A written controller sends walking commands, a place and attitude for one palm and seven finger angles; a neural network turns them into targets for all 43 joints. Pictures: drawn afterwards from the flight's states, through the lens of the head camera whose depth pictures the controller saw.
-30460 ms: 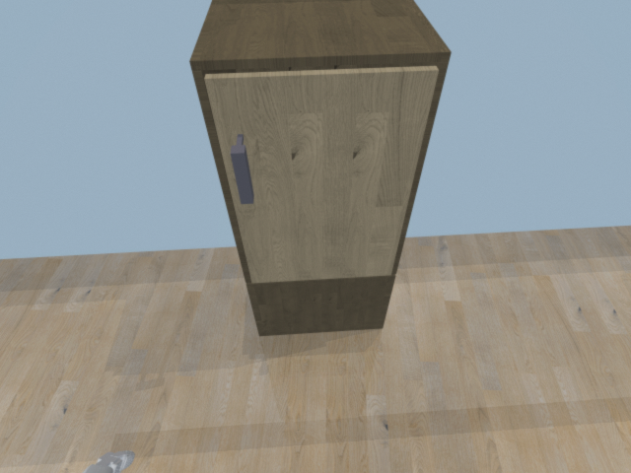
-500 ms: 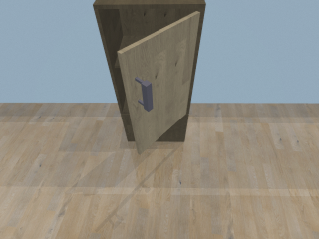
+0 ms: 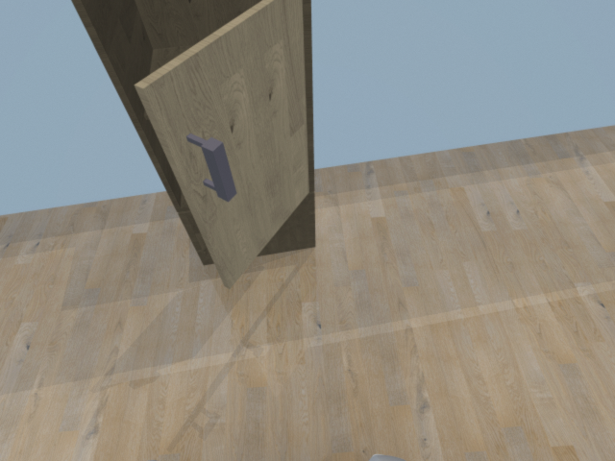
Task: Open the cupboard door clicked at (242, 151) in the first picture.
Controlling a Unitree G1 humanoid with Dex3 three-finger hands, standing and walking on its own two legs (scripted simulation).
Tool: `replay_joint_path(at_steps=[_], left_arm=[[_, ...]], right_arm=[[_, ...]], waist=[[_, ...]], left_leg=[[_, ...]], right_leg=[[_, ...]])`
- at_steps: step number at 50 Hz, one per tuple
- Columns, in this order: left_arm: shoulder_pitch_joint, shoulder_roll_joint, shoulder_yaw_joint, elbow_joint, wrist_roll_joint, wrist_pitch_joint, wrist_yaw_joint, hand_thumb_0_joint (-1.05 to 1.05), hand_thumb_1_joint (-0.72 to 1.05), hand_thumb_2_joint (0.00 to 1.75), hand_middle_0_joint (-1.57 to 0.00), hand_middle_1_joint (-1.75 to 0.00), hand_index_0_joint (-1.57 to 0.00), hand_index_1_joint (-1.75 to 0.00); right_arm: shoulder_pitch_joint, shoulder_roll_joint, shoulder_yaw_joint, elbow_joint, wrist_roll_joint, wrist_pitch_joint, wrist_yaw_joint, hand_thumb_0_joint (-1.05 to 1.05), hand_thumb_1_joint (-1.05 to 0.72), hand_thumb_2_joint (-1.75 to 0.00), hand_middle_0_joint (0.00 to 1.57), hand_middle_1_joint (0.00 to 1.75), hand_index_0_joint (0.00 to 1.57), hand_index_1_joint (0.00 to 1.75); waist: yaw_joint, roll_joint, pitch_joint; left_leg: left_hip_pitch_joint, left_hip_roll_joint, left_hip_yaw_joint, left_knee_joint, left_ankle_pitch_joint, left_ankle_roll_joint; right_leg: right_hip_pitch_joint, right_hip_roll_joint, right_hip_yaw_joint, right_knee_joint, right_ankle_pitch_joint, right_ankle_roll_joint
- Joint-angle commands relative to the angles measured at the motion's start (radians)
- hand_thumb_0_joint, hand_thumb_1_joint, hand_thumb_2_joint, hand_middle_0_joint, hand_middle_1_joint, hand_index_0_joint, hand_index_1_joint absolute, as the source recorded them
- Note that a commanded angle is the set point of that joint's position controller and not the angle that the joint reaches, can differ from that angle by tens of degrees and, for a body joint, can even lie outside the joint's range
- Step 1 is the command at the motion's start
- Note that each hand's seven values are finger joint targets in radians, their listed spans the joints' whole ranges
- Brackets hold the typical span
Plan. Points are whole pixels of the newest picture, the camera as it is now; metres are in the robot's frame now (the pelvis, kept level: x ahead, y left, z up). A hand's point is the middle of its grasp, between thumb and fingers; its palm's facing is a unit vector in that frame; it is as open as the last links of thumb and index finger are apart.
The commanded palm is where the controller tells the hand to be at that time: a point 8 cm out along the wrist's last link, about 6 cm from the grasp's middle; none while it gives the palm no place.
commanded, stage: walk to a spot facing it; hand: left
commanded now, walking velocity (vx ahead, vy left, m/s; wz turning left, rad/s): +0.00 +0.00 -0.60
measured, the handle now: (210, 167) +0.56 +0.21 +0.01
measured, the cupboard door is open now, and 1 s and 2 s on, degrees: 48 48 48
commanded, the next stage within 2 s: none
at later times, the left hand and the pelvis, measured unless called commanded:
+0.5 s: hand (197, 445) +0.15 +0.19 -0.17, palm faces -0.27 -0.95 -0.19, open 7.4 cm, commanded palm none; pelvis +0.01 +0.01 +0.00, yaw -19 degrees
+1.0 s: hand (265, 409) +0.21 +0.09 -0.16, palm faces -0.59 -0.76 -0.25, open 7.4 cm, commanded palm none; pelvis +0.02 -0.02 +0.00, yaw -39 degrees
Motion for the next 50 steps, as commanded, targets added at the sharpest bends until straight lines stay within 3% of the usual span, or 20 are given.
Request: replay_joint_path(at_steps=[1,2,4,6,9,15,16,18,19,21,24,30,33,34,35,36,38,40,45,50], left_arm=[[0.164,0.175,0.039,-0.030,0.008,-0.039,0.013,0.00,0.90,0.90,-0.20,-0.30,-0.20,-0.30],[0.183,0.274,0.057,-0.031,0.008,-0.045,0.029,0.00,0.90,0.90,-0.20,-0.30,-0.20,-0.30],[0.139,0.268,0.052,-0.061,-0.004,-0.038,0.036,0.00,0.90,0.90,-0.20,-0.30,-0.20,-0.30],[0.062,0.198,0.039,-0.082,0.001,-0.045,0.050,0.00,0.90,0.90,-0.20,-0.30,-0.20,-0.30],[0.093,0.200,0.034,-0.089,0.003,-0.049,0.055,0.00,0.90,0.90,-0.20,-0.30,-0.20,-0.30],[0.042,0.205,0.037,-0.112,0.000,-0.029,0.042,0.00,0.90,0.90,-0.20,-0.30,-0.20,-0.30],[0.015,0.188,0.031,-0.125,-0.005,-0.026,0.038,0.00,0.90,0.90,-0.20,-0.30,-0.20,-0.30],[0.026,0.094,0.009,-0.167,-0.017,-0.025,0.020,0.00,0.90,0.90,-0.20,-0.30,-0.20,-0.30],[-0.015,0.141,0.014,-0.172,-0.006,-0.024,0.015,0.00,0.90,0.90,-0.20,-0.30,-0.20,-0.30],[0.015,0.137,0.028,-0.149,0.009,-0.019,-0.001,0.00,0.90,0.90,-0.20,-0.30,-0.20,-0.30],[0.013,0.101,0.014,-0.153,0.001,-0.009,-0.018,0.00,0.90,0.90,-0.20,-0.30,-0.20,-0.30],[-0.044,0.085,-0.006,-0.174,-0.006,-0.018,-0.024,0.00,0.90,0.90,-0.20,-0.30,-0.20,-0.30],[0.021,0.113,-0.002,-0.153,-0.007,-0.028,-0.019,0.00,0.90,0.90,-0.20,-0.30,-0.20,-0.30],[0.086,0.161,0.009,-0.132,-0.003,-0.033,-0.012,0.00,0.90,0.90,-0.20,-0.30,-0.20,-0.30],[0.146,0.284,0.034,-0.115,0.012,-0.043,0.008,0.00,0.90,0.90,-0.20,-0.30,-0.20,-0.30],[0.200,0.328,0.042,-0.097,-0.004,-0.041,0.023,0.00,0.90,0.90,-0.20,-0.30,-0.20,-0.30],[0.114,0.258,0.034,-0.122,-0.005,-0.034,0.039,0.00,0.90,0.90,-0.20,-0.30,-0.20,-0.30],[0.033,0.213,0.021,-0.142,-0.002,-0.036,0.045,0.00,0.90,0.90,-0.20,-0.30,-0.20,-0.30],[0.057,0.227,0.025,-0.136,0.002,-0.040,0.043,0.00,0.90,0.90,-0.20,-0.30,-0.20,-0.30],[-0.002,0.197,0.023,-0.150,-0.003,-0.035,0.023,0.00,0.90,0.90,-0.20,-0.30,-0.20,-0.30]], right_arm=[[-0.040,-0.147,-0.041,-0.116,0.028,-0.001,0.000,0.00,-0.90,-0.90,0.20,0.30,0.20,0.30],[-0.077,-0.093,-0.028,-0.167,0.032,0.004,0.010,0.00,-0.90,-0.90,0.20,0.30,0.20,0.30],[-0.101,-0.102,-0.029,-0.172,0.037,0.008,0.020,0.00,-0.90,-0.90,0.20,0.30,0.20,0.30],[-0.116,-0.115,-0.030,-0.169,0.031,0.007,0.012,0.00,-0.90,-0.90,0.20,0.30,0.20,0.30],[-0.118,-0.085,-0.018,-0.170,0.040,0.001,0.011,0.00,-0.90,-0.90,0.20,0.30,0.20,0.30],[-0.050,-0.094,-0.020,-0.169,0.050,-0.006,0.000,0.00,-0.90,-0.90,0.20,0.30,0.20,0.30],[0.000,-0.115,-0.024,-0.156,0.048,-0.012,-0.005,0.00,-0.90,-0.90,0.20,0.30,0.20,0.30],[0.048,-0.279,-0.050,-0.167,0.019,-0.028,-0.013,0.00,-0.90,-0.90,0.20,0.30,0.20,0.30],[0.042,-0.276,-0.043,-0.172,0.012,-0.024,-0.016,0.00,-0.90,-0.90,0.20,0.30,0.20,0.30],[-0.059,-0.213,-0.024,-0.206,0.008,-0.030,-0.011,0.00,-0.90,-0.90,0.20,0.30,0.20,0.30],[-0.053,-0.189,-0.013,-0.209,0.008,-0.030,-0.013,0.00,-0.90,-0.90,0.20,0.30,0.20,0.30],[0.054,-0.233,-0.031,-0.173,0.010,-0.023,-0.001,0.00,-0.90,-0.90,0.20,0.30,0.20,0.30],[0.039,-0.241,-0.038,-0.175,0.018,-0.018,0.007,0.00,-0.90,-0.90,0.20,0.30,0.20,0.30],[0.022,-0.223,-0.037,-0.184,0.027,-0.015,0.011,0.00,-0.90,-0.90,0.20,0.30,0.20,0.30],[-0.004,-0.136,-0.023,-0.225,0.039,-0.012,0.016,0.00,-0.90,-0.90,0.20,0.30,0.20,0.30],[-0.076,-0.144,-0.014,-0.251,0.039,-0.002,0.012,0.00,-0.90,-0.90,0.20,0.30,0.20,0.30],[-0.064,-0.137,-0.019,-0.224,0.041,0.006,0.012,0.00,-0.90,-0.90,0.20,0.30,0.20,0.30],[-0.053,-0.145,-0.020,-0.201,0.037,0.006,0.014,0.00,-0.90,-0.90,0.20,0.30,0.20,0.30],[-0.049,-0.094,-0.012,-0.190,0.043,-0.002,0.015,0.00,-0.90,-0.90,0.20,0.30,0.20,0.30],[0.064,-0.128,-0.017,-0.163,0.035,-0.026,0.015,0.00,-0.90,-0.90,0.20,0.30,0.20,0.30]], waist=[[0.067,-0.231,-0.123],[0.085,-0.412,-0.112],[0.059,-0.243,-0.077],[0.012,-0.259,-0.111],[0.018,-0.152,-0.210],[-0.029,-0.194,-0.153],[-0.060,-0.159,-0.154],[-0.066,0.327,-0.158],[-0.073,0.200,-0.124],[-0.009,0.160,-0.083],[0.003,0.157,-0.086],[-0.046,0.183,-0.159],[-0.006,0.160,-0.176],[0.030,0.057,-0.183],[0.059,-0.317,-0.189],[0.109,-0.358,-0.182],[0.056,-0.270,-0.136],[0.012,-0.261,-0.141],[0.015,-0.171,-0.181],[-0.051,-0.181,-0.137]], left_leg=[[-0.142,0.031,-0.011,0.234,-0.013,0.012],[-0.324,-0.088,-0.052,0.477,-0.355,-0.017],[-0.374,-0.051,-0.199,0.623,-0.290,-0.002],[-0.375,-0.053,-0.228,0.617,-0.200,-0.013],[-0.278,-0.088,-0.199,0.439,-0.193,-0.022],[-0.030,-0.136,-0.200,0.059,-0.025,-0.005],[0.107,-0.109,-0.210,-0.061,0.051,0.004],[0.225,0.324,-0.653,-0.282,0.156,0.171],[0.112,0.369,-0.658,-0.265,0.232,0.248],[-0.006,0.246,-0.492,-0.262,0.193,0.220],[0.052,0.149,-0.270,-0.187,0.408,0.160],[0.138,0.179,-0.187,-0.120,0.490,0.152],[0.078,0.164,-0.136,-0.008,0.451,0.093],[-0.041,0.128,-0.099,0.110,0.313,0.044],[-0.296,-0.022,0.004,0.341,-0.111,-0.024],[-0.364,-0.071,-0.126,0.534,-0.387,-0.024],[-0.405,-0.033,-0.218,0.628,-0.263,-0.020],[-0.361,-0.038,-0.211,0.599,-0.177,-0.035],[-0.211,-0.102,-0.161,0.285,-0.142,-0.041],[0.104,-0.114,-0.164,-0.044,-0.037,-0.014]], right_leg=[[0.246,-0.147,0.249,-0.464,0.414,-0.053],[0.269,-0.345,0.545,-0.512,0.650,-0.155],[0.189,-0.325,0.534,-0.498,0.438,-0.246],[0.236,-0.228,0.451,-0.422,0.628,-0.206],[0.313,-0.198,0.408,-0.355,0.845,-0.201],[0.118,-0.127,0.449,-0.337,0.643,-0.130],[0.006,-0.092,0.421,-0.308,0.518,-0.087],[-0.256,0.102,0.145,0.071,-0.175,0.029],[-0.230,0.046,0.152,0.256,-0.187,0.039],[-0.204,0.022,0.120,0.388,-0.070,0.053],[-0.200,0.001,0.058,0.336,-0.009,0.070],[-0.056,0.010,-0.040,0.002,-0.015,0.047],[0.129,0.020,-0.051,-0.265,0.169,0.018],[0.275,-0.033,0.028,-0.377,0.323,-0.014],[0.417,-0.300,0.407,-0.473,0.603,-0.114],[0.365,-0.393,0.509,-0.458,0.809,-0.215],[0.287,-0.311,0.452,-0.465,0.532,-0.232],[0.260,-0.229,0.352,-0.418,0.627,-0.194],[0.248,-0.188,0.363,-0.362,0.727,-0.187],[-0.045,-0.106,0.410,-0.381,0.052,-0.113]])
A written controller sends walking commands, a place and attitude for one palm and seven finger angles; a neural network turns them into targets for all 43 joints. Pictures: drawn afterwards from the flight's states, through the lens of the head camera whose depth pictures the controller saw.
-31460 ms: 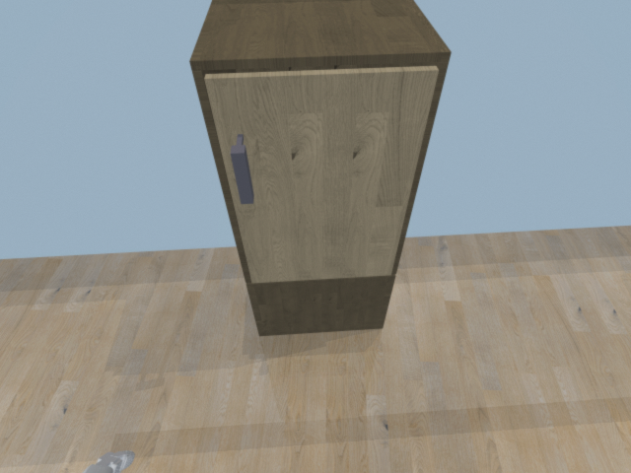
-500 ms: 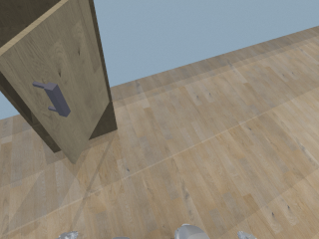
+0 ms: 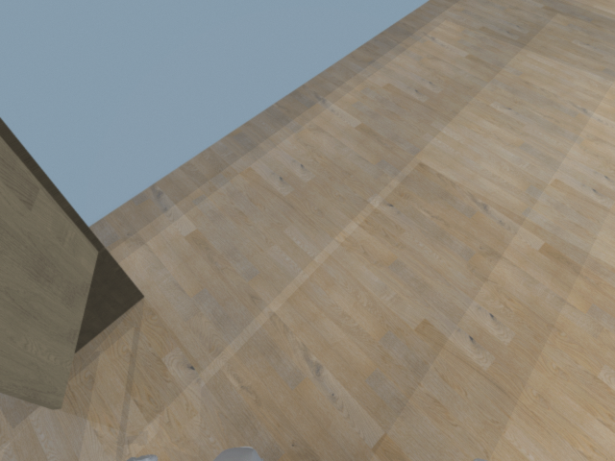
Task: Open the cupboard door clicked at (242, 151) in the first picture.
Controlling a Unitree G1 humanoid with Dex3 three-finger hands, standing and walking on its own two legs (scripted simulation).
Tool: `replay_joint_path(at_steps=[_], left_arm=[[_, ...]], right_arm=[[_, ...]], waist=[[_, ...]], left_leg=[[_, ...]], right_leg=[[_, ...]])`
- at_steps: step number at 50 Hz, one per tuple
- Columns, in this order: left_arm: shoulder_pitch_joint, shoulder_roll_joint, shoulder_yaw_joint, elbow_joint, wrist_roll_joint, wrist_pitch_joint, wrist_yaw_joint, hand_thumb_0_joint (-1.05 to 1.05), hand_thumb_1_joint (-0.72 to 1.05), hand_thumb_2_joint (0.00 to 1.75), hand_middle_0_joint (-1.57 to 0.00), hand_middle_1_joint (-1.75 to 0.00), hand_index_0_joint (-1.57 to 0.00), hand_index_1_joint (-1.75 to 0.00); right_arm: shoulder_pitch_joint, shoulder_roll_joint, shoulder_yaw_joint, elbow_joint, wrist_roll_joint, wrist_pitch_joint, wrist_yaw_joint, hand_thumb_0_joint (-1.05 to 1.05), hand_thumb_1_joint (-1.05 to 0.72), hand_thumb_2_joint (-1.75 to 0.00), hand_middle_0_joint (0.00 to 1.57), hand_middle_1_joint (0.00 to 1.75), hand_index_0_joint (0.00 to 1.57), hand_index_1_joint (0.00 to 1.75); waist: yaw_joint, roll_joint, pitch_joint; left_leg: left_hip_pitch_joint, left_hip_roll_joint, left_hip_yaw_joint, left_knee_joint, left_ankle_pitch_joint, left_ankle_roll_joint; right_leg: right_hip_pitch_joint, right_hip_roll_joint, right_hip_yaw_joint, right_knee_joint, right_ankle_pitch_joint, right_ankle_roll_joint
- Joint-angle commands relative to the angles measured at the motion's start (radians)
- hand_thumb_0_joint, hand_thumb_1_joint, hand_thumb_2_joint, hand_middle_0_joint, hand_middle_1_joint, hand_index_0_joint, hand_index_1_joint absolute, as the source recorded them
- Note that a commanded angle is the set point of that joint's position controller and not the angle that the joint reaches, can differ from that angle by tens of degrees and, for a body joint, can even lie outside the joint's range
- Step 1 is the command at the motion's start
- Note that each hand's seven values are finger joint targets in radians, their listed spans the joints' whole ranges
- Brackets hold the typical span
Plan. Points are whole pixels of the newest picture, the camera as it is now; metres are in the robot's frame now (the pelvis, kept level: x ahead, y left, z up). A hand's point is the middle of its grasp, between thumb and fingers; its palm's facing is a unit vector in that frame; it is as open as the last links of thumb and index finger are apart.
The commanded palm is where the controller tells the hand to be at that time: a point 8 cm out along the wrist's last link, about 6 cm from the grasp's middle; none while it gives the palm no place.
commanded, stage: walk to a spot facing it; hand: left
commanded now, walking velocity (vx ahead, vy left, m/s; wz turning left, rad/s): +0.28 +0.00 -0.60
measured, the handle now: out of the picture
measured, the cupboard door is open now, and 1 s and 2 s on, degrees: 48 48 48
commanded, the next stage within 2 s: turn to face it in 1.48 s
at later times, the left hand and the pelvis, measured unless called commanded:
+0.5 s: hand (262, 350) +0.29 +0.10 -0.16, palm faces -0.31 -0.92 -0.25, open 7.3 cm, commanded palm none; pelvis +0.12 -0.07 -0.01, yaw -17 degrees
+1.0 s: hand (323, 250) +0.49 +0.00 -0.15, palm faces -0.47 -0.86 -0.19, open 7.4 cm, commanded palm none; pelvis +0.33 -0.13 +0.01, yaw -29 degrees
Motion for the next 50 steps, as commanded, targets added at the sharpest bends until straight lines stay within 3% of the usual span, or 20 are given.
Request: replay_joint_path(at_steps=[1,2,3,5,9,15,17,18,19,20,21,25,32,35,36,37,38,41,45,50], left_arm=[[-0.053,0.121,0.044,-0.104,-0.010,-0.022,-0.008,0.00,0.90,0.90,-0.20,-0.30,-0.20,-0.30],[-0.067,0.070,0.029,-0.134,-0.015,-0.026,-0.018,0.00,0.90,0.90,-0.20,-0.30,-0.20,-0.30],[-0.176,0.114,0.041,-0.167,-0.006,-0.032,-0.028,0.00,0.90,0.90,-0.20,-0.30,-0.20,-0.30],[-0.168,0.108,0.056,-0.148,0.006,-0.046,-0.054,0.00,0.90,0.90,-0.20,-0.30,-0.20,-0.30],[-0.140,0.044,0.032,-0.123,0.001,-0.036,-0.081,0.00,0.90,0.90,-0.20,-0.30,-0.20,-0.30],[-0.179,0.048,0.022,-0.119,-0.003,-0.043,-0.081,0.00,0.90,0.90,-0.20,-0.30,-0.20,-0.30],[-0.040,0.090,0.036,-0.074,0.001,-0.050,-0.075,0.00,0.90,0.90,-0.20,-0.30,-0.20,-0.30],[0.137,0.167,0.057,-0.017,0.005,-0.063,-0.062,0.00,0.90,0.90,-0.20,-0.30,-0.20,-0.30],[0.305,0.312,0.095,0.025,0.003,-0.073,-0.039,0.00,0.90,0.90,-0.20,-0.30,-0.20,-0.30],[0.306,0.326,0.096,0.030,-0.018,-0.070,-0.022,0.00,0.90,0.90,-0.20,-0.30,-0.20,-0.30],[0.212,0.286,0.088,0.007,-0.022,-0.068,-0.015,0.00,0.90,0.90,-0.20,-0.30,-0.20,-0.30],[0.019,0.158,0.044,-0.038,-0.003,-0.092,-0.003,0.00,0.90,0.90,-0.20,-0.30,-0.20,-0.30],[0.082,0.172,0.049,0.020,-0.004,-0.107,-0.015,0.00,0.90,0.90,-0.20,-0.30,-0.20,-0.30],[0.058,0.142,0.047,0.021,-0.013,-0.105,-0.013,0.00,0.90,0.90,-0.20,-0.30,-0.20,-0.30],[0.054,0.100,0.039,0.013,-0.014,-0.104,-0.017,0.00,0.90,0.90,-0.20,-0.30,-0.20,-0.30],[0.089,0.040,0.023,0.004,-0.019,-0.105,-0.024,0.00,0.90,0.90,-0.20,-0.30,-0.20,-0.30],[0.033,0.053,0.019,-0.023,-0.014,-0.112,-0.022,0.00,0.90,0.90,-0.20,-0.30,-0.20,-0.30],[-0.043,0.043,0.028,-0.013,0.004,-0.107,-0.035,0.00,0.90,0.90,-0.20,-0.30,-0.20,-0.30],[-0.028,-0.005,0.008,-0.003,-0.001,-0.079,-0.055,0.00,0.90,0.90,-0.20,-0.30,-0.20,-0.30],[-0.081,-0.003,0.005,-0.004,0.001,-0.077,-0.059,0.00,0.90,0.90,-0.20,-0.30,-0.20,-0.30]], right_arm=[[0.194,-0.175,-0.034,-0.020,-0.014,-0.049,-0.017,0.00,-0.90,-0.90,0.20,0.30,0.20,0.30],[0.275,-0.284,-0.058,-0.014,-0.034,-0.053,-0.019,0.00,-0.90,-0.90,0.20,0.30,0.20,0.30],[0.286,-0.294,-0.057,-0.010,-0.034,-0.054,-0.025,0.00,-0.90,-0.90,0.20,0.30,0.20,0.30],[0.185,-0.224,-0.040,-0.046,-0.038,-0.070,-0.013,0.00,-0.90,-0.90,0.20,0.30,0.20,0.30],[0.169,-0.168,-0.021,-0.028,-0.034,-0.085,-0.015,0.00,-0.90,-0.90,0.20,0.30,0.20,0.30],[0.228,-0.199,-0.029,0.002,-0.035,-0.079,0.000,0.00,-0.90,-0.90,0.20,0.30,0.20,0.30],[0.193,-0.195,-0.027,-0.007,-0.029,-0.076,0.007,0.00,-0.90,-0.90,0.20,0.30,0.20,0.30],[0.152,-0.162,-0.016,-0.023,-0.016,-0.079,0.014,0.00,-0.90,-0.90,0.20,0.30,0.20,0.30],[0.083,-0.081,0.006,-0.086,0.006,-0.084,0.023,0.00,-0.90,-0.90,0.20,0.30,0.20,0.30],[0.014,-0.132,-0.004,-0.104,0.003,-0.081,0.017,0.00,-0.90,-0.90,0.20,0.30,0.20,0.30],[0.011,-0.137,-0.012,-0.101,0.003,-0.083,0.020,0.00,-0.90,-0.90,0.20,0.30,0.20,0.30],[0.062,-0.099,-0.013,-0.028,-0.017,-0.059,0.024,0.00,-0.90,-0.90,0.20,0.30,0.20,0.30],[0.004,-0.051,-0.009,-0.043,-0.011,-0.083,0.037,0.00,-0.90,-0.90,0.20,0.30,0.20,0.30],[0.095,-0.088,-0.016,-0.004,-0.014,-0.105,0.024,0.00,-0.90,-0.90,0.20,0.30,0.20,0.30],[0.213,-0.149,-0.032,0.035,-0.021,-0.113,0.012,0.00,-0.90,-0.90,0.20,0.30,0.20,0.30],[0.359,-0.266,-0.059,0.060,-0.040,-0.115,0.003,0.00,-0.90,-0.90,0.20,0.30,0.20,0.30],[0.401,-0.263,-0.052,0.065,-0.042,-0.099,-0.003,0.00,-0.90,-0.90,0.20,0.30,0.20,0.30],[0.231,-0.138,-0.020,0.028,-0.035,-0.106,0.000,0.00,-0.90,-0.90,0.20,0.30,0.20,0.30],[0.226,-0.110,-0.010,0.058,-0.028,-0.123,-0.004,0.00,-0.90,-0.90,0.20,0.30,0.20,0.30],[0.231,-0.137,-0.023,0.083,-0.030,-0.101,0.009,0.00,-0.90,-0.90,0.20,0.30,0.20,0.30]], waist=[[-0.082,0.091,-0.116],[-0.117,0.393,-0.123],[-0.132,0.283,-0.043],[-0.068,0.139,0.002],[-0.033,0.213,-0.034],[-0.052,0.206,-0.071],[0.030,0.131,-0.109],[0.122,-0.027,-0.189],[0.189,-0.365,-0.252],[0.180,-0.282,-0.210],[0.129,-0.196,-0.122],[-0.005,-0.109,-0.076],[0.011,-0.084,-0.094],[-0.046,-0.011,-0.102],[-0.098,0.114,-0.155],[-0.140,0.373,-0.253],[-0.157,0.326,-0.219],[-0.068,0.176,-0.011],[-0.026,0.189,-0.073],[-0.033,0.147,-0.072]], left_leg=[[0.397,0.141,-0.160,-0.375,-0.092,0.069],[0.439,0.422,-0.528,-0.518,-0.332,0.180],[0.325,0.527,-0.599,-0.598,-0.390,0.263],[0.197,0.411,-0.437,-0.585,-0.266,0.240],[0.254,0.271,-0.055,-0.508,0.079,0.153],[0.255,0.305,0.087,-0.422,0.228,0.143],[0.148,0.266,0.160,-0.205,0.282,0.103],[-0.042,0.195,0.229,0.061,0.288,0.062],[-0.363,0.031,0.229,0.427,-0.222,0.011],[-0.442,0.068,0.015,0.573,-0.226,0.028],[-0.477,0.118,-0.035,0.590,-0.110,0.027],[-0.201,0.127,-0.009,0.362,0.038,-0.001],[-0.069,0.042,0.042,-0.044,0.149,0.008],[0.197,0.024,0.054,-0.243,0.225,0.023],[0.393,0.110,-0.068,-0.294,0.152,0.067],[0.569,0.387,-0.423,-0.376,0.065,0.176],[0.534,0.491,-0.573,-0.471,0.000,0.262],[0.222,0.392,-0.371,-0.526,0.025,0.221],[0.259,0.278,-0.030,-0.495,0.365,0.163],[0.211,0.275,0.058,-0.479,0.236,0.160]], right_leg=[[-0.325,-0.059,0.142,0.007,-0.313,-0.051],[-0.470,0.069,-0.071,0.332,-0.402,0.010],[-0.500,-0.039,-0.058,0.493,-0.345,0.015],[-0.438,-0.088,-0.079,0.597,-0.198,0.025],[-0.362,-0.110,-0.175,0.442,-0.062,0.047],[-0.140,-0.075,-0.275,0.143,-0.062,0.025],[0.119,-0.035,-0.287,0.010,-0.007,-0.009],[0.407,-0.115,-0.145,-0.060,-0.105,-0.070],[0.580,-0.431,0.400,-0.236,-0.149,-0.197],[0.494,-0.469,0.507,-0.319,-0.149,-0.242],[0.407,-0.452,0.434,-0.339,-0.241,-0.255],[0.058,-0.306,0.127,-0.328,0.022,-0.179],[0.131,-0.255,0.089,-0.268,0.108,-0.165],[0.021,-0.198,0.051,-0.138,0.117,-0.116],[-0.106,-0.129,-0.001,0.065,0.117,-0.077],[-0.304,-0.004,-0.157,0.401,-0.178,-0.020],[-0.396,-0.008,-0.111,0.622,-0.314,-0.019],[-0.432,-0.133,-0.081,0.740,-0.104,-0.006],[-0.318,-0.146,-0.152,0.470,-0.013,0.019],[-0.114,-0.103,-0.256,0.136,0.045,0.015]])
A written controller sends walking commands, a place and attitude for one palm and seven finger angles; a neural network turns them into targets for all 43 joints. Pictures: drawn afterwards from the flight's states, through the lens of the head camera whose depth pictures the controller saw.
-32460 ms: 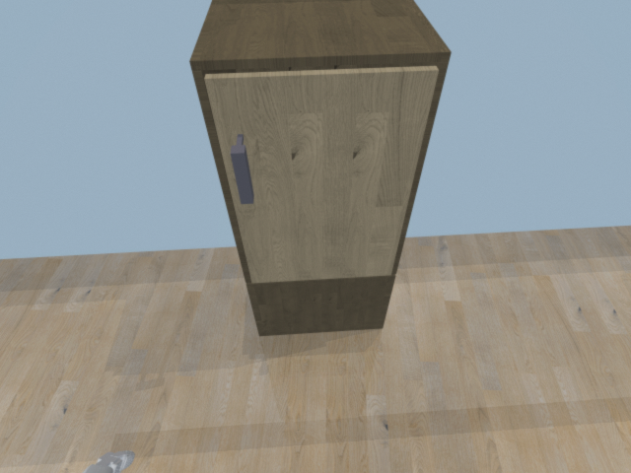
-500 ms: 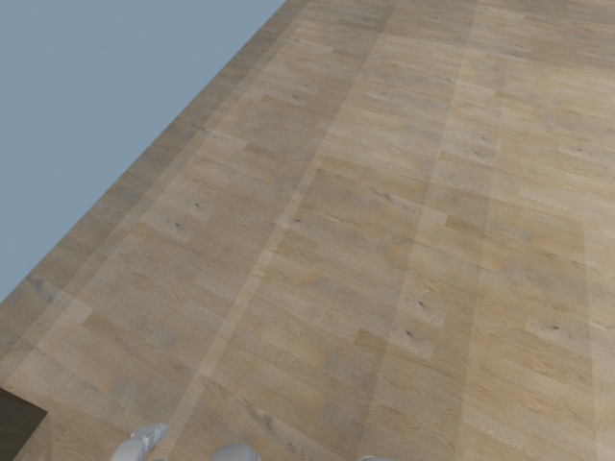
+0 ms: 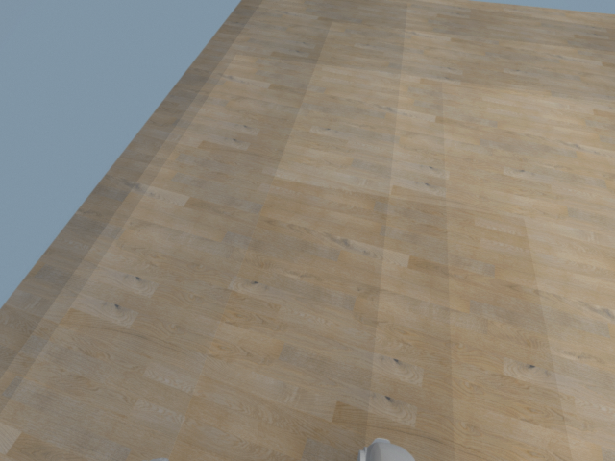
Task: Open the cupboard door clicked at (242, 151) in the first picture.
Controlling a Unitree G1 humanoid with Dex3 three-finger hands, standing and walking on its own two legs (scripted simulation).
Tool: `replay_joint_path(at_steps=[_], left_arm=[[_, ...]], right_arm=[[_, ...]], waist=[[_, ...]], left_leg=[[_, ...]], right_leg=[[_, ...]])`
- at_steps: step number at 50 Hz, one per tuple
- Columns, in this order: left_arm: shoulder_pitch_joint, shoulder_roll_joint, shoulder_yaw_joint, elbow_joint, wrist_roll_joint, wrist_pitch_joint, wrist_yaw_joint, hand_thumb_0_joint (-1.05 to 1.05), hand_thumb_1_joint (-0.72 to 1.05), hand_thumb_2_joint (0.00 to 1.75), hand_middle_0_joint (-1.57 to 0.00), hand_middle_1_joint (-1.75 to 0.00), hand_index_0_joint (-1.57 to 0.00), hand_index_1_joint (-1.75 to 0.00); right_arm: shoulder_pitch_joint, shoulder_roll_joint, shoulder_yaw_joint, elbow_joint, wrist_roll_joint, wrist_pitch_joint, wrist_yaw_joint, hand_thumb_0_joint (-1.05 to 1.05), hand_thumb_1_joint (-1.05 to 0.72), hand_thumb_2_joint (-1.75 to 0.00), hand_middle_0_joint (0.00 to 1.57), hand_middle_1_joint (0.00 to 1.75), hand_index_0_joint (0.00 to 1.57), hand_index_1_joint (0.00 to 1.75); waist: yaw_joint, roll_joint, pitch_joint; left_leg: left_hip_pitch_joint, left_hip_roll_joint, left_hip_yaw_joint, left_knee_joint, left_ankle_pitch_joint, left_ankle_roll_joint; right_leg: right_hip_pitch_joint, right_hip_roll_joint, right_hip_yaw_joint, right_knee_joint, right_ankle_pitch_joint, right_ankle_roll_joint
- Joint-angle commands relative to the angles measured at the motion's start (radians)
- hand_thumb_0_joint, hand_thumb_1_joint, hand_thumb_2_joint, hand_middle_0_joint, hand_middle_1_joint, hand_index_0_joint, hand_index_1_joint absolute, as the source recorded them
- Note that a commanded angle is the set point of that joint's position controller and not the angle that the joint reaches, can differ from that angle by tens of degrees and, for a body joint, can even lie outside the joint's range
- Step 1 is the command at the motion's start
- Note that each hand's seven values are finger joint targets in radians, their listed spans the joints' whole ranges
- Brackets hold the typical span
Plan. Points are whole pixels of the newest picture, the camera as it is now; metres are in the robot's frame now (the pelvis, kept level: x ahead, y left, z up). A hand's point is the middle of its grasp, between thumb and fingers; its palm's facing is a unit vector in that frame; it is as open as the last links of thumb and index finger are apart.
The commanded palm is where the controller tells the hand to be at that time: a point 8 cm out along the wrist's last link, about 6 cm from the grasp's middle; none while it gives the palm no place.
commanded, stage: walk to a spot facing it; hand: left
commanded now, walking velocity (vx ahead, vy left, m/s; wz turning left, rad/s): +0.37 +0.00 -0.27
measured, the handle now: out of the picture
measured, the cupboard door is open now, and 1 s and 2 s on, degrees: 48 48 48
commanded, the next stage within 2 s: turn to face it in 0.48 s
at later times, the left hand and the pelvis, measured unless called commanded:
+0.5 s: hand (225, 397) +0.24 +0.16 -0.20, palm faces -0.02 -0.99 -0.16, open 7.3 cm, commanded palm none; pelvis +0.25 -0.03 -0.02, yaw -5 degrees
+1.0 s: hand (258, 270) +0.48 +0.13 -0.19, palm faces +0.15 -0.97 -0.17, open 7.2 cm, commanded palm none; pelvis +0.41 -0.06 -0.02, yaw +8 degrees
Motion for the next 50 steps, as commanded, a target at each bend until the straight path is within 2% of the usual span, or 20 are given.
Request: replay_joint_path(at_steps=[1,3,4,5,6,7,11,20,21,23,27,30,34,35,37,39,43,48,49,50], left_arm=[[-0.056,0.023,0.006,-0.061,-0.003,-0.028,-0.006,0.00,0.90,0.90,-0.20,-0.30,-0.20,-0.30],[0.090,0.079,0.024,-0.015,0.000,-0.033,0.002,0.00,0.90,0.90,-0.20,-0.30,-0.20,-0.30],[0.226,0.151,0.044,0.027,0.005,-0.044,0.013,0.00,0.90,0.90,-0.20,-0.30,-0.20,-0.30],[0.362,0.274,0.075,0.061,-0.001,-0.047,0.030,0.00,0.90,0.90,-0.20,-0.30,-0.20,-0.30],[0.346,0.275,0.071,0.062,-0.021,-0.042,0.043,0.00,0.90,0.90,-0.20,-0.30,-0.20,-0.30],[0.270,0.235,0.063,0.047,-0.024,-0.038,0.052,0.00,0.90,0.90,-0.20,-0.30,-0.20,-0.30],[0.096,0.106,0.022,0.007,-0.010,-0.063,0.058,0.00,0.90,0.90,-0.20,-0.30,-0.20,-0.30],[0.147,0.123,0.027,0.074,-0.021,-0.077,0.045,0.00,0.90,0.90,-0.20,-0.30,-0.20,-0.30],[0.138,0.098,0.021,0.066,-0.021,-0.076,0.044,0.00,0.90,0.90,-0.20,-0.30,-0.20,-0.30],[0.132,0.024,-0.004,0.019,-0.025,-0.077,0.040,0.00,0.90,0.90,-0.20,-0.30,-0.20,-0.30],[0.014,0.030,0.005,0.000,-0.007,-0.062,0.030,0.00,0.90,0.90,-0.20,-0.30,-0.20,-0.30],[0.034,-0.013,-0.008,0.010,-0.013,-0.045,0.024,0.00,0.90,0.90,-0.20,-0.30,-0.20,-0.30],[0.154,0.004,-0.005,0.059,-0.007,-0.050,0.033,0.00,0.90,0.90,-0.20,-0.30,-0.20,-0.30],[0.189,0.056,0.007,0.064,-0.006,-0.057,0.040,0.00,0.90,0.90,-0.20,-0.30,-0.20,-0.30],[0.238,0.218,0.038,0.051,-0.007,-0.048,0.059,0.00,0.90,0.90,-0.20,-0.30,-0.20,-0.30],[0.137,0.186,0.038,0.016,-0.007,-0.034,0.064,0.00,0.90,0.90,-0.20,-0.30,-0.20,-0.30],[0.089,0.120,0.026,-0.002,-0.004,-0.038,0.081,0.00,0.90,0.90,-0.20,-0.30,-0.20,-0.30],[0.045,0.150,0.041,-0.029,-0.016,-0.025,0.076,0.00,0.90,0.90,-0.20,-0.30,-0.20,-0.30],[0.033,0.130,0.034,-0.048,-0.022,-0.019,0.073,0.00,0.90,0.90,-0.20,-0.30,-0.20,-0.30],[0.022,0.069,0.022,-0.086,-0.032,-0.009,0.068,0.00,0.90,0.90,-0.20,-0.30,-0.20,-0.30]], right_arm=[[0.069,-0.181,-0.037,-0.019,0.004,0.001,-0.001,0.00,-0.90,-0.90,0.20,0.30,0.20,0.30],[0.041,-0.166,-0.028,-0.014,0.010,0.008,0.004,0.00,-0.90,-0.90,0.20,0.30,0.20,0.30],[0.019,-0.134,-0.018,-0.027,0.022,0.007,0.010,0.00,-0.90,-0.90,0.20,0.30,0.20,0.30],[0.001,-0.073,-0.007,-0.066,0.038,0.005,0.017,0.00,-0.90,-0.90,0.20,0.30,0.20,0.30],[-0.066,-0.120,-0.017,-0.079,0.034,0.005,0.015,0.00,-0.90,-0.90,0.20,0.30,0.20,0.30],[-0.095,-0.118,-0.026,-0.078,0.032,0.007,0.020,0.00,-0.90,-0.90,0.20,0.30,0.20,0.30],[-0.031,-0.069,-0.018,-0.017,0.017,0.027,0.016,0.00,-0.90,-0.90,0.20,0.30,0.20,0.30],[-0.037,-0.062,-0.020,-0.013,0.018,-0.006,0.026,0.00,-0.90,-0.90,0.20,0.30,0.20,0.30],[0.052,-0.103,-0.031,0.018,0.015,-0.013,0.018,0.00,-0.90,-0.90,0.20,0.30,0.20,0.30],[0.276,-0.259,-0.068,0.061,-0.003,-0.009,-0.004,0.00,-0.90,-0.90,0.20,0.30,0.20,0.30],[0.076,-0.130,-0.032,0.013,0.008,-0.010,-0.011,0.00,-0.90,-0.90,0.20,0.30,0.20,0.30],[0.038,-0.127,-0.024,0.019,0.007,-0.016,-0.016,0.00,-0.90,-0.90,0.20,0.30,0.20,0.30],[-0.022,-0.133,-0.031,0.016,0.026,0.009,-0.013,0.00,-0.90,-0.90,0.20,0.30,0.20,0.30],[-0.038,-0.114,-0.026,0.008,0.033,0.014,-0.009,0.00,-0.90,-0.90,0.20,0.30,0.20,0.30],[-0.068,-0.070,-0.022,-0.038,0.038,0.046,0.004,0.00,-0.90,-0.90,0.20,0.30,0.20,0.30],[-0.094,-0.050,-0.027,-0.035,0.035,0.053,0.008,0.00,-0.90,-0.90,0.20,0.30,0.20,0.30],[-0.099,-0.038,-0.019,-0.030,0.039,0.063,0.010,0.00,-0.90,-0.90,0.20,0.30,0.20,0.30],[-0.026,-0.047,-0.017,-0.033,0.027,0.065,0.022,0.00,-0.90,-0.90,0.20,0.30,0.20,0.30],[0.037,-0.108,-0.033,-0.021,0.022,0.061,0.020,0.00,-0.90,-0.90,0.20,0.30,0.20,0.30],[0.096,-0.222,-0.062,-0.030,0.012,0.055,0.014,0.00,-0.90,-0.90,0.20,0.30,0.20,0.30]], waist=[[-0.020,0.100,-0.021],[0.061,0.019,-0.066],[0.129,-0.128,-0.116],[0.176,-0.417,-0.186],[0.169,-0.310,-0.141],[0.127,-0.150,-0.040],[-0.001,-0.139,-0.024],[-0.031,-0.054,-0.034],[-0.074,0.019,-0.064],[-0.146,0.328,-0.180],[-0.055,0.156,0.047],[-0.020,0.140,-0.021],[0.034,0.044,-0.093],[0.057,-0.047,-0.103],[0.093,-0.322,-0.103],[0.064,-0.182,-0.032],[0.030,-0.213,-0.087],[-0.023,-0.097,-0.112],[-0.055,0.034,-0.151],[-0.084,0.333,-0.166]], left_leg=[[-0.044,0.216,-0.060,-0.123,0.076,0.114],[-0.131,0.158,-0.004,0.064,0.086,0.071],[-0.303,0.079,0.076,0.326,0.052,0.034],[-0.534,-0.049,0.077,0.657,-0.340,0.000],[-0.609,-0.003,-0.078,0.823,-0.340,0.015],[-0.631,0.045,-0.114,0.848,-0.241,0.015],[-0.406,0.086,-0.123,0.640,-0.115,-0.011],[-0.120,-0.024,-0.003,0.102,0.126,0.000],[0.035,0.002,-0.049,0.075,0.125,0.026],[0.310,0.389,-0.567,-0.082,0.115,0.231],[-0.032,0.321,-0.378,-0.171,0.061,0.185],[-0.060,0.224,-0.158,-0.119,0.373,0.145],[-0.180,0.109,-0.113,0.040,0.205,0.099],[-0.253,0.050,-0.090,0.116,0.064,0.057],[-0.398,-0.045,-0.044,0.503,-0.379,0.001],[-0.438,-0.014,-0.104,0.703,-0.290,0.003],[-0.411,0.015,-0.094,0.570,-0.257,-0.026],[-0.148,-0.054,0.006,0.143,0.080,-0.020],[0.003,-0.009,-0.060,0.070,0.263,0.003],[0.114,0.259,-0.445,0.009,0.601,0.140]], right_leg=[[0.176,0.035,-0.072,-0.210,0.056,-0.004],[0.413,0.062,-0.057,-0.300,0.054,-0.030],[0.629,-0.058,0.119,-0.374,-0.103,-0.089],[0.770,-0.328,0.568,-0.583,-0.253,-0.208],[0.714,-0.356,0.656,-0.669,-0.275,-0.248],[0.613,-0.351,0.579,-0.676,-0.289,-0.260],[0.322,-0.233,0.246,-0.660,0.047,-0.185],[0.359,-0.124,0.102,-0.491,0.216,-0.116],[0.276,-0.082,0.061,-0.336,0.261,-0.089],[-0.071,0.094,-0.049,0.216,-0.285,-0.014],[-0.143,-0.051,0.086,0.352,-0.121,-0.003],[0.055,-0.039,0.018,0.016,-0.091,0.021],[0.382,0.040,-0.084,-0.308,0.140,0.041],[0.480,-0.021,-0.008,-0.387,0.172,0.035],[0.468,-0.406,0.364,-0.637,0.057,-0.129],[0.379,-0.381,0.291,-0.630,0.055,-0.160],[0.476,-0.315,0.011,-0.461,0.667,-0.114],[0.381,-0.252,-0.128,-0.275,0.509,-0.021],[0.275,-0.217,-0.146,-0.143,0.355,0.021],[0.019,-0.068,-0.160,0.083,-0.228,0.100]])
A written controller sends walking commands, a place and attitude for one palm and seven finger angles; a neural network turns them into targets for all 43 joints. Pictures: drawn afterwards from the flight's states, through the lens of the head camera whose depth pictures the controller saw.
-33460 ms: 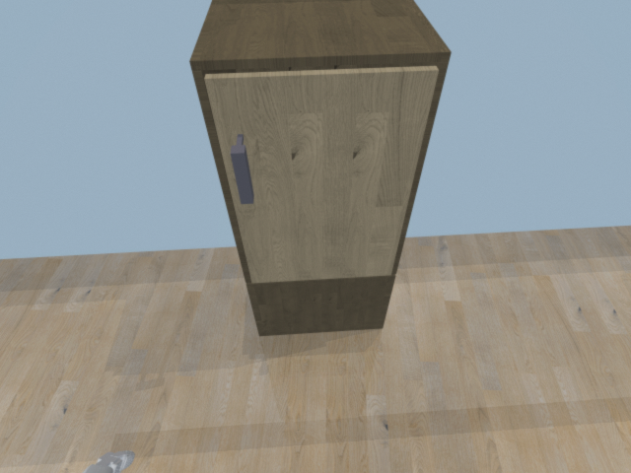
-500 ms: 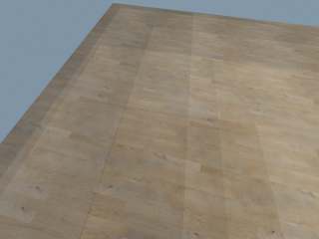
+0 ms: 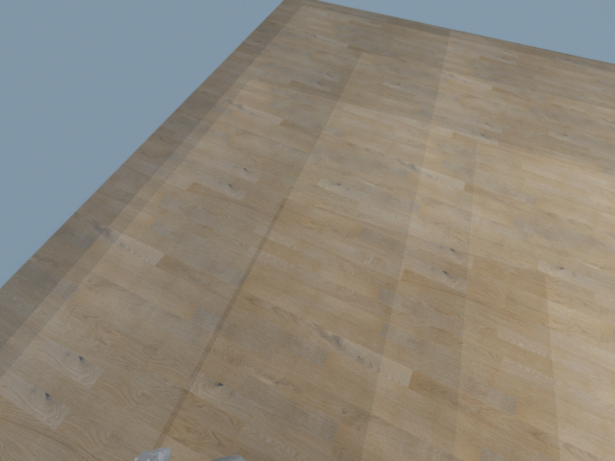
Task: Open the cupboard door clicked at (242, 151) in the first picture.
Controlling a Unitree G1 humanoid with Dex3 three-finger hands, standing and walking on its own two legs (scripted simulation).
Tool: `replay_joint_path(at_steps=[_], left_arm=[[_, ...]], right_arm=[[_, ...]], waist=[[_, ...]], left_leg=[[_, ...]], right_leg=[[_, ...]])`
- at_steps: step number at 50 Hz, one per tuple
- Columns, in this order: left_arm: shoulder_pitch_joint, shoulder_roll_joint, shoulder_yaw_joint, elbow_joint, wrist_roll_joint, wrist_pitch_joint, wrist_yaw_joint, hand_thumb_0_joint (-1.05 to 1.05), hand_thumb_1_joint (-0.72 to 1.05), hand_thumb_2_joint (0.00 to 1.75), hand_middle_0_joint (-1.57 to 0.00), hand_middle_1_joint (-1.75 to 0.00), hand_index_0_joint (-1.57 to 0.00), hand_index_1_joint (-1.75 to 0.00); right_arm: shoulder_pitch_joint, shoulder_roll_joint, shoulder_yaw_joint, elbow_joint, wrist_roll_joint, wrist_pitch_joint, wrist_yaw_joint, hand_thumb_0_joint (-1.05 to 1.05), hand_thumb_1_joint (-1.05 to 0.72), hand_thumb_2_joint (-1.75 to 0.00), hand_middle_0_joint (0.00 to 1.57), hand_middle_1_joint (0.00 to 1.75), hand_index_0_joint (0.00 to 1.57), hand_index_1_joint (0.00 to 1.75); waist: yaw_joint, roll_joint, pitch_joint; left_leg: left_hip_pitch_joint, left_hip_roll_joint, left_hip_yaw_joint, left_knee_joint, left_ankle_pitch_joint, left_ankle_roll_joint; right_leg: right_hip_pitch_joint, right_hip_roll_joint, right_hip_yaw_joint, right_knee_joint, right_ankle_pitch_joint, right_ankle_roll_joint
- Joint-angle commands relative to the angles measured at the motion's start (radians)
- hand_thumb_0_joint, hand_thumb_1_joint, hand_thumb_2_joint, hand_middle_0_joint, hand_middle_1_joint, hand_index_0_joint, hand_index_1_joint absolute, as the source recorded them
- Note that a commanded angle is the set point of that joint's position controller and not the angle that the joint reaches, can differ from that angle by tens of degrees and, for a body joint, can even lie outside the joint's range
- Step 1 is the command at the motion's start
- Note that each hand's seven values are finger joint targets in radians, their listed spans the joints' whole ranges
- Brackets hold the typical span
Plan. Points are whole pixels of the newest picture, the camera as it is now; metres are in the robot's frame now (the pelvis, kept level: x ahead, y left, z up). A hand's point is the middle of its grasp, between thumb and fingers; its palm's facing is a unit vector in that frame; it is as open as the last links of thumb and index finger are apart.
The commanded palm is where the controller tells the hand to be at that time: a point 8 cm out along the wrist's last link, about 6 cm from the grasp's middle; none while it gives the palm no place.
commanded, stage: turn to face it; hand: left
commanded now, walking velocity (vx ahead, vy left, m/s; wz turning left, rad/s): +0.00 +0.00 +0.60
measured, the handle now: out of the picture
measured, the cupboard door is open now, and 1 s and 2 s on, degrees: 48 48 48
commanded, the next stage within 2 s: none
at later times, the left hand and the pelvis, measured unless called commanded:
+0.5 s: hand out of the picture +0.08 +0.16 -0.14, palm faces +0.27 -0.91 -0.30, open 7.4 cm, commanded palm none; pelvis +0.06 -0.06 +0.01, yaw +17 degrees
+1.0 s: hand out of the picture +0.04 +0.16 -0.15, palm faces +0.55 -0.79 -0.27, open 7.4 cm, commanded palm none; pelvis +0.07 -0.08 +0.01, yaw +34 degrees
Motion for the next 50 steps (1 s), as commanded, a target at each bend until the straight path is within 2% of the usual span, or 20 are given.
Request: replay_joint_path(at_steps=[1,2,5,8,12,15,16,17,18,19,21,24,28,33,34,35,36,37,42,50], left_arm=[[-0.031,0.093,0.021,-0.114,-0.017,0.022,0.010,0.00,0.90,0.90,-0.20,-0.30,-0.20,-0.30],[-0.067,0.104,0.020,-0.140,-0.011,0.029,0.011,0.00,0.90,0.90,-0.20,-0.30,-0.20,-0.30],[-0.067,0.101,0.030,-0.108,-0.006,0.038,0.005,0.00,0.90,0.90,-0.20,-0.30,-0.20,-0.30],[-0.036,0.096,0.025,-0.102,-0.013,0.040,-0.002,0.00,0.90,0.90,-0.20,-0.30,-0.20,-0.30],[-0.022,0.099,0.022,-0.121,-0.015,0.038,-0.001,0.00,0.90,0.90,-0.20,-0.30,-0.20,-0.30],[0.094,0.129,0.033,-0.104,-0.014,0.027,0.005,0.00,0.90,0.90,-0.20,-0.30,-0.20,-0.30],[0.128,0.200,0.048,-0.103,-0.001,0.017,0.013,0.00,0.90,0.90,-0.20,-0.30,-0.20,-0.30],[0.137,0.297,0.066,-0.113,0.011,0.014,0.018,0.00,0.90,0.90,-0.20,-0.30,-0.20,-0.30],[0.116,0.286,0.054,-0.120,0.003,0.013,0.022,0.00,0.90,0.90,-0.20,-0.30,-0.20,-0.30],[0.049,0.255,0.043,-0.139,0.003,0.016,0.018,0.00,0.90,0.90,-0.20,-0.30,-0.20,-0.30],[0.024,0.183,0.025,-0.144,-0.004,0.009,0.023,0.00,0.90,0.90,-0.20,-0.30,-0.20,-0.30],[0.089,0.176,0.026,-0.134,-0.001,0.001,0.027,0.00,0.90,0.90,-0.20,-0.30,-0.20,-0.30],[0.154,0.215,0.038,-0.110,0.002,0.002,0.025,0.00,0.90,0.90,-0.20,-0.30,-0.20,-0.30],[0.114,0.231,0.051,-0.111,-0.006,0.006,0.016,0.00,0.90,0.90,-0.20,-0.30,-0.20,-0.30],[0.088,0.224,0.049,-0.123,-0.012,0.008,0.013,0.00,0.90,0.90,-0.20,-0.30,-0.20,-0.30],[0.081,0.163,0.039,-0.154,-0.019,0.015,0.005,0.00,0.90,0.90,-0.20,-0.30,-0.20,-0.30],[0.017,0.133,0.021,-0.192,-0.015,0.023,0.009,0.00,0.90,0.90,-0.20,-0.30,-0.20,-0.30],[-0.025,0.165,0.022,-0.207,-0.009,0.036,0.015,0.00,0.90,0.90,-0.20,-0.30,-0.20,-0.30],[0.027,0.145,0.035,-0.142,-0.005,0.055,-0.003,0.00,0.90,0.90,-0.20,-0.30,-0.20,-0.30],[0.058,0.132,0.033,-0.151,-0.011,0.041,-0.002,0.00,0.90,0.90,-0.20,-0.30,-0.20,-0.30]], right_arm=[[0.228,-0.276,-0.058,-0.033,-0.010,-0.014,-0.025,0.00,-0.90,-0.90,0.20,0.30,0.20,0.30],[0.203,-0.275,-0.061,-0.050,-0.013,-0.011,-0.027,0.00,-0.90,-0.90,0.20,0.30,0.20,0.30],[0.056,-0.226,-0.045,-0.094,-0.011,-0.019,-0.039,0.00,-0.90,-0.90,0.20,0.30,0.20,0.30],[0.025,-0.232,-0.047,-0.110,-0.009,-0.021,-0.042,0.00,-0.90,-0.90,0.20,0.30,0.20,0.30],[-0.012,-0.255,-0.061,-0.131,-0.009,-0.005,-0.034,0.00,-0.90,-0.90,0.20,0.30,0.20,0.30],[-0.093,-0.243,-0.066,-0.163,0.002,0.009,-0.028,0.00,-0.90,-0.90,0.20,0.30,0.20,0.30],[-0.105,-0.189,-0.062,-0.181,0.013,0.014,-0.021,0.00,-0.90,-0.90,0.20,0.30,0.20,0.30],[-0.129,-0.129,-0.052,-0.213,0.012,0.017,-0.012,0.00,-0.90,-0.90,0.20,0.30,0.20,0.30],[-0.136,-0.173,-0.059,-0.211,0.006,0.021,-0.007,0.00,-0.90,-0.90,0.20,0.30,0.20,0.30],[-0.107,-0.147,-0.054,-0.210,0.005,0.023,0.003,0.00,-0.90,-0.90,0.20,0.30,0.20,0.30],[-0.119,-0.148,-0.054,-0.167,0.000,0.037,0.003,0.00,-0.90,-0.90,0.20,0.30,0.20,0.30],[-0.150,-0.113,-0.037,-0.180,0.009,0.036,0.010,0.00,-0.90,-0.90,0.20,0.30,0.20,0.30],[-0.204,-0.089,-0.021,-0.193,0.012,0.031,0.016,0.00,-0.90,-0.90,0.20,0.30,0.20,0.30],[-0.121,-0.126,-0.025,-0.184,0.009,0.019,0.009,0.00,-0.90,-0.90,0.20,0.30,0.20,0.30],[-0.040,-0.168,-0.036,-0.165,0.004,0.012,0.007,0.00,-0.90,-0.90,0.20,0.30,0.20,0.30],[0.030,-0.282,-0.066,-0.154,-0.006,0.004,0.000,0.00,-0.90,-0.90,0.20,0.30,0.20,0.30],[0.089,-0.343,-0.081,-0.143,0.001,0.012,-0.011,0.00,-0.90,-0.90,0.20,0.30,0.20,0.30],[0.086,-0.328,-0.074,-0.137,0.000,0.017,-0.015,0.00,-0.90,-0.90,0.20,0.30,0.20,0.30],[-0.106,-0.257,-0.051,-0.183,-0.003,0.003,-0.033,0.00,-0.90,-0.90,0.20,0.30,0.20,0.30],[-0.112,-0.270,-0.072,-0.182,-0.006,0.018,-0.022,0.00,-0.90,-0.90,0.20,0.30,0.20,0.30]], waist=[[-0.093,0.379,-0.202],[-0.078,0.216,-0.163],[-0.022,0.277,-0.080],[-0.005,0.207,-0.144],[-0.003,0.217,-0.161],[0.057,0.168,-0.154],[0.076,-0.018,-0.133],[0.095,-0.305,-0.099],[0.085,-0.241,-0.089],[0.041,-0.152,-0.066],[0.014,-0.195,-0.054],[0.036,-0.142,-0.102],[0.071,-0.123,-0.116],[0.018,-0.121,-0.147],[-0.032,-0.044,-0.184],[-0.067,0.253,-0.231],[-0.095,0.361,-0.226],[-0.085,0.215,-0.183],[0.017,0.229,-0.094],[0.035,0.232,-0.097]], left_leg=[[0.336,0.404,-0.548,-0.251,0.734,0.273],[0.266,0.401,-0.505,-0.257,0.532,0.287],[0.158,0.274,-0.423,-0.276,0.445,0.218],[0.237,0.220,-0.345,-0.234,0.562,0.199],[0.200,0.189,-0.365,-0.226,0.458,0.193],[0.036,0.119,-0.355,-0.148,0.270,0.135],[-0.124,0.019,-0.271,-0.015,0.017,0.067],[-0.251,-0.117,-0.121,0.254,-0.316,-0.006],[-0.234,-0.059,-0.177,0.473,-0.370,0.011],[-0.201,-0.042,-0.185,0.540,-0.292,0.014],[-0.258,-0.015,-0.162,0.612,-0.211,-0.016],[-0.224,-0.023,-0.103,0.423,-0.200,-0.031],[-0.138,-0.046,-0.039,0.190,-0.178,-0.022],[0.104,-0.065,-0.012,-0.088,-0.012,0.016],[0.270,-0.018,-0.062,-0.179,0.164,0.042],[0.461,0.238,-0.400,-0.202,0.476,0.165],[0.462,0.396,-0.586,-0.227,0.791,0.310],[0.391,0.394,-0.510,-0.219,0.655,0.324],[0.164,0.179,-0.371,-0.282,0.282,0.203],[0.025,0.125,-0.439,-0.241,0.123,0.172]], right_leg=[[-0.334,0.056,0.171,0.495,-0.359,0.053],[-0.330,0.039,0.234,0.566,-0.286,0.037],[-0.348,0.043,0.253,0.560,-0.136,0.046],[-0.297,0.075,0.239,0.430,-0.102,0.054],[-0.170,0.122,0.212,0.197,-0.092,0.043],[0.071,0.132,0.192,-0.128,0.120,0.033],[0.177,-0.032,0.353,-0.302,0.097,-0.009],[0.158,-0.292,0.622,-0.388,0.164,-0.128],[0.064,-0.350,0.609,-0.363,0.251,-0.199],[-0.012,-0.287,0.496,-0.339,0.226,-0.198],[0.067,-0.180,0.366,-0.260,0.498,-0.155],[0.205,-0.157,0.253,-0.193,0.771,-0.141],[0.257,-0.176,0.217,-0.148,0.845,-0.141],[0.154,-0.177,0.140,-0.009,0.773,-0.087],[0.039,-0.163,0.105,0.119,0.640,-0.043],[-0.237,-0.027,0.063,0.342,0.083,0.037],[-0.380,0.050,0.154,0.525,-0.332,0.060],[-0.382,0.024,0.244,0.575,-0.293,0.046],[-0.287,0.057,0.253,0.493,-0.074,0.052],[-0.022,0.148,0.203,0.047,-0.006,0.032]])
